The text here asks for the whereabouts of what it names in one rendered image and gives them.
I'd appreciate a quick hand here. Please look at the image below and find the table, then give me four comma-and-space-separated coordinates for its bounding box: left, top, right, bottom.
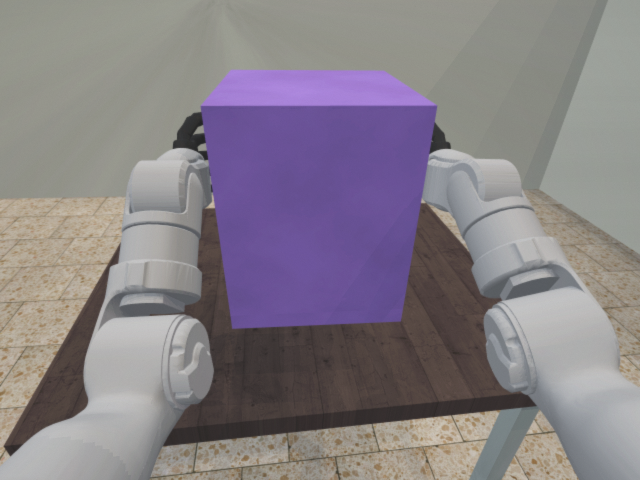
4, 203, 539, 480

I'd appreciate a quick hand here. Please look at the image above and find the carton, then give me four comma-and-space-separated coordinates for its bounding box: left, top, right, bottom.
201, 70, 437, 329

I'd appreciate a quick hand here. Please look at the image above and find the left robot forearm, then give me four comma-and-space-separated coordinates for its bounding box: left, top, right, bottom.
83, 148, 212, 397

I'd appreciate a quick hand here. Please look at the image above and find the robot left hand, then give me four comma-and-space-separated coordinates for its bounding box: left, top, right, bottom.
173, 112, 213, 193

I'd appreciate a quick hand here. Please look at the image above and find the robot right hand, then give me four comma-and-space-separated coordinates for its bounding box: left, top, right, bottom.
429, 123, 451, 154

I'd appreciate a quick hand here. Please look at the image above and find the left robot upper arm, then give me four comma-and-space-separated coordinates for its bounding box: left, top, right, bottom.
0, 314, 214, 480

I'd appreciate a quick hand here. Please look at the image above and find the right robot forearm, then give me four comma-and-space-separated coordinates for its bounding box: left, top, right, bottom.
422, 149, 620, 366

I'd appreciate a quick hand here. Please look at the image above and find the right robot upper arm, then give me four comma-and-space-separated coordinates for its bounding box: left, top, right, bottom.
484, 286, 640, 480

